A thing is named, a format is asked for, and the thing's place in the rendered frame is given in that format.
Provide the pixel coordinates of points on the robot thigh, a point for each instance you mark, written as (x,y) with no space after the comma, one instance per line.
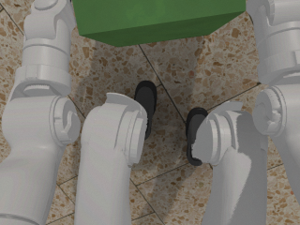
(116,142)
(238,194)

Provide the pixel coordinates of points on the robot right forearm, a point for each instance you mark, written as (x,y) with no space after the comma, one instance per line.
(276,25)

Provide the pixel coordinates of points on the carton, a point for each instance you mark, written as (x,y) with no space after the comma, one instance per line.
(122,23)

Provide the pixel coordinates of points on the robot left thigh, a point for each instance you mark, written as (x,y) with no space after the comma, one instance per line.
(116,142)

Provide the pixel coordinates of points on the right robot upper arm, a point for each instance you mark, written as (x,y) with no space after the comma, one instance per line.
(277,114)

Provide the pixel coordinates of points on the left robot upper arm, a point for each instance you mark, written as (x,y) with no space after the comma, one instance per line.
(38,130)

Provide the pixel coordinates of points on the robot left forearm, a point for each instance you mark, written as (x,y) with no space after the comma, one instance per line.
(45,52)

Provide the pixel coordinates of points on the robot right thigh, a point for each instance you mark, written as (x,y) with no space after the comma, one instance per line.
(238,194)

